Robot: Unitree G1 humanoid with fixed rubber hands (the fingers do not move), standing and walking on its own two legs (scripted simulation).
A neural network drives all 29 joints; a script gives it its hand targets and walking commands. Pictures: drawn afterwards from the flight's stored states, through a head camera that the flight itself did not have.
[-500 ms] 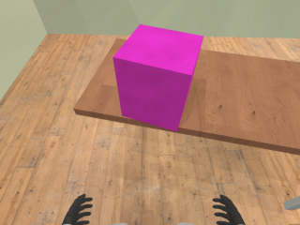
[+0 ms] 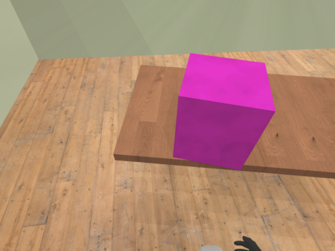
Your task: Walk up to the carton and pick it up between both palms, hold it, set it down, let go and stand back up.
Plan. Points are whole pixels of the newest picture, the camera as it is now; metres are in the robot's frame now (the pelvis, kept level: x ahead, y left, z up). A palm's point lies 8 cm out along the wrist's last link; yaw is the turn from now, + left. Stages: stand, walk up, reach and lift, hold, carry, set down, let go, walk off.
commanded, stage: walk up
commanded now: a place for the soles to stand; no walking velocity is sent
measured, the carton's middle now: (215, 113) +0.47 -0.14 +0.06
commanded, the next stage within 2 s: none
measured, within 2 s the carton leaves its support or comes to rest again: neither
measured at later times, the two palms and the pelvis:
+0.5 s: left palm out of the picture +0.16 +0.26 -0.14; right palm out of the picture +0.01 -0.14 -0.11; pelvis +0.04 +0.07 +0.00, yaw -13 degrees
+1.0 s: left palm (77, 219) +0.23 +0.26 -0.13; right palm out of the picture +0.08 -0.17 -0.11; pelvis +0.06 +0.07 -0.01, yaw -12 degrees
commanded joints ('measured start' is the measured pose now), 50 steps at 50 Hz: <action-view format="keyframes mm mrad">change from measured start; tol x32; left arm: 1 45 21 -9 -39 6 -18 -14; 19 -133 -48 -54 -16 -8 54 -15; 24 407 133 23 105 42 12 22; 28 -458 118 -13 -176 8 14 47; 50 -152 115 -34 -131 4 -15 -55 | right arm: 1 -4 -125 -42 -70 15 -60 -35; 50 142 -28 -47 -83 21 -50 -70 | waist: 1 18 66 37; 23 158 235 13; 25 122 -429 -58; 37 -36 293 130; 50 -16 -189 -158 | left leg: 1 131 208 -202 -256 347 -110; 17 255 241 -75 -174 655 -187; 23 42 97 133 16 1289 -521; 24 -251 -31 208 471 1198 -632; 25 -487 4 -126 1122 -395 -366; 28 105 94 -376 902 -398 -110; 34 13 -55 15 -82 28 -173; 37 -209 421 -825 -400 -357 44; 46 144 219 -276 -105 263 27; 50 -174 89 -213 189 -84 -112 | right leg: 1 -132 -10 15 84 155 0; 19 -123 31 -77 -134 94 -26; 24 652 -51 -136 -738 213 -263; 25 614 -345 275 -561 534 -355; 29 -371 -278 81 -742 -98 -152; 33 77 -49 -168 -487 -111 -114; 38 -96 -14 -22 73 -97 -23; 50 488 -213 165 -630 404 -83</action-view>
